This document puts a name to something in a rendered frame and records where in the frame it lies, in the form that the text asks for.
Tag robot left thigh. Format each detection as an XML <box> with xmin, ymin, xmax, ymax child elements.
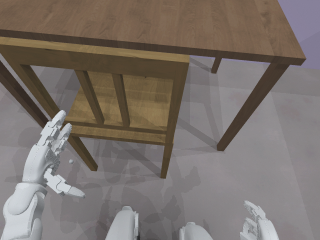
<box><xmin>105</xmin><ymin>210</ymin><xmax>139</xmax><ymax>240</ymax></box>

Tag table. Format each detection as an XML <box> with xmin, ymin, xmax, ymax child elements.
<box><xmin>0</xmin><ymin>0</ymin><xmax>307</xmax><ymax>152</ymax></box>

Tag robot right thigh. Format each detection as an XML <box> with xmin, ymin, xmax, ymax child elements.
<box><xmin>179</xmin><ymin>224</ymin><xmax>213</xmax><ymax>240</ymax></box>

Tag robot right hand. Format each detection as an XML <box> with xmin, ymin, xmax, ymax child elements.
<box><xmin>240</xmin><ymin>200</ymin><xmax>279</xmax><ymax>240</ymax></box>

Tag robot left hand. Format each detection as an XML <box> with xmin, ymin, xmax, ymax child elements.
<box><xmin>22</xmin><ymin>110</ymin><xmax>86</xmax><ymax>199</ymax></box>

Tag chair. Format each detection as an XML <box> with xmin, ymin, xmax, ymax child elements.
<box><xmin>0</xmin><ymin>36</ymin><xmax>190</xmax><ymax>179</ymax></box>

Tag left robot forearm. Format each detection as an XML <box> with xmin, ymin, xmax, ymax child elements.
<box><xmin>0</xmin><ymin>181</ymin><xmax>48</xmax><ymax>240</ymax></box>

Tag robot thigh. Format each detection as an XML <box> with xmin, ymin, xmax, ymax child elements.
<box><xmin>105</xmin><ymin>210</ymin><xmax>139</xmax><ymax>240</ymax></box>
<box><xmin>179</xmin><ymin>224</ymin><xmax>213</xmax><ymax>240</ymax></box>

